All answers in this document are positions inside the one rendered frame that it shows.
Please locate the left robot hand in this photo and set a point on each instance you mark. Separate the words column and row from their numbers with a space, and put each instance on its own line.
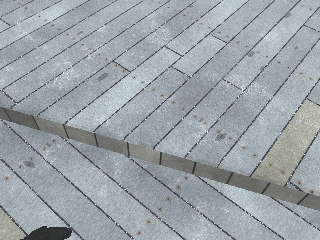
column 51, row 233

